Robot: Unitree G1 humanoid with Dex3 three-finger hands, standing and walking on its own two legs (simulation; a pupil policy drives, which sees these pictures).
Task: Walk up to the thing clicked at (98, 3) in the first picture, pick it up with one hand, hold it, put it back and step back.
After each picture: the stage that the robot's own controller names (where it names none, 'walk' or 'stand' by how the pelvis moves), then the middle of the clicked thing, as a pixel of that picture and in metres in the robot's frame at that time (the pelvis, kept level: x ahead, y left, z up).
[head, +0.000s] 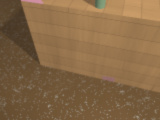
stand; out of the picture +1.02 -0.09 +0.07
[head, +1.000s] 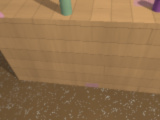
walk; out of the picture +0.90 +0.15 +0.09
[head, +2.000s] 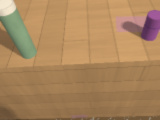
walk; (18, 32) +0.52 +0.29 +0.09
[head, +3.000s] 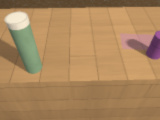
stand; (26, 46) +0.47 +0.24 +0.08
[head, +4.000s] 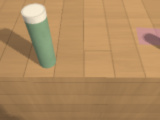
stand; (41, 40) +0.47 +0.18 +0.08
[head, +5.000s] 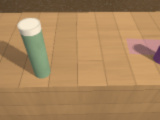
stand; (36, 51) +0.46 +0.19 +0.07
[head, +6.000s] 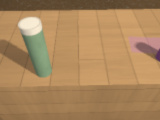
stand; (37, 51) +0.46 +0.19 +0.07
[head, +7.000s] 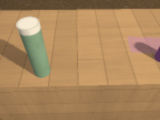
stand; (36, 51) +0.45 +0.20 +0.07
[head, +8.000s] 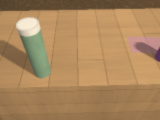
stand; (36, 51) +0.45 +0.20 +0.07
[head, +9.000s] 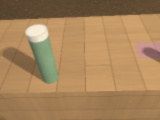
rise first; (44, 57) +0.44 +0.19 +0.07
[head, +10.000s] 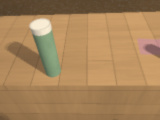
go down; (47, 51) +0.46 +0.19 +0.07
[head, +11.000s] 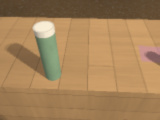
go down; (49, 54) +0.45 +0.17 +0.08
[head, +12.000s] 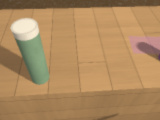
go down; (33, 56) +0.42 +0.17 +0.09
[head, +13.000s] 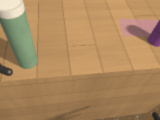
close in; (20, 38) +0.45 +0.19 +0.11
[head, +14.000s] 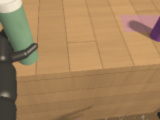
close; (19, 33) +0.46 +0.19 +0.13
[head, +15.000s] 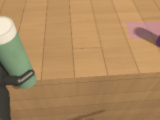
lift; (15, 59) +0.37 +0.21 +0.12
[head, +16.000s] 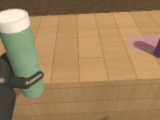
lift; (24, 59) +0.32 +0.18 +0.20
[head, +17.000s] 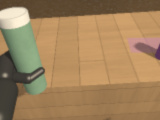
hold; (26, 56) +0.34 +0.17 +0.20
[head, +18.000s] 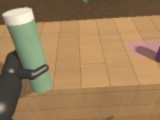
hold; (31, 54) +0.35 +0.17 +0.20
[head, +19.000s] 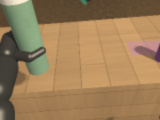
crouch; (28, 36) +0.37 +0.16 +0.25
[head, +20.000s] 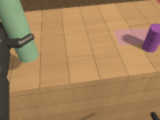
lower; (16, 25) +0.47 +0.18 +0.20
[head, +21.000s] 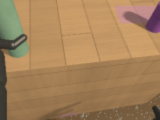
lower; (7, 22) +0.49 +0.20 +0.14
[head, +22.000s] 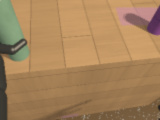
lower; (7, 27) +0.47 +0.20 +0.14
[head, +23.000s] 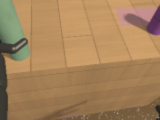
lower; (8, 26) +0.47 +0.20 +0.14
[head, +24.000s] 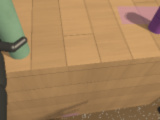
lower; (7, 25) +0.48 +0.20 +0.14
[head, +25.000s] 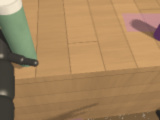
withdraw; (18, 35) +0.45 +0.19 +0.13
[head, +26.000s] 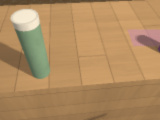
sink last; (34, 49) +0.43 +0.17 +0.11
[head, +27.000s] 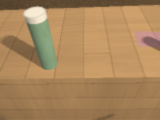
stand; (43, 42) +0.48 +0.19 +0.11
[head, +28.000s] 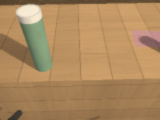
stand; (37, 42) +0.46 +0.18 +0.12
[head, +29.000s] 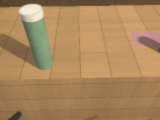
stand; (38, 41) +0.47 +0.18 +0.12
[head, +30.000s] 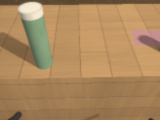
stand; (38, 40) +0.47 +0.18 +0.12
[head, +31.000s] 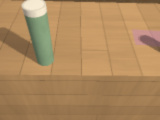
stand; (40, 36) +0.48 +0.18 +0.11
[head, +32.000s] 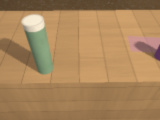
walk; (40, 48) +0.47 +0.19 +0.07
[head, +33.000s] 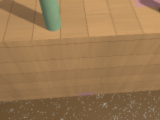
walk; (48, 1) +0.62 +0.16 +0.10
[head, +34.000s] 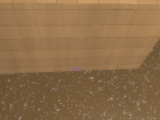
walk; out of the picture +0.92 +0.20 +0.09
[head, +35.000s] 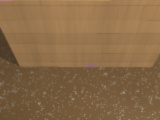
stand; out of the picture +1.10 +0.14 +0.09
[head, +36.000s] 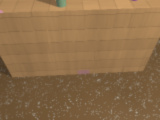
stand; out of the picture +1.08 +0.17 +0.07
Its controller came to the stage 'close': yes
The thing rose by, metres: 0.20
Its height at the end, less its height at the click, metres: +0.00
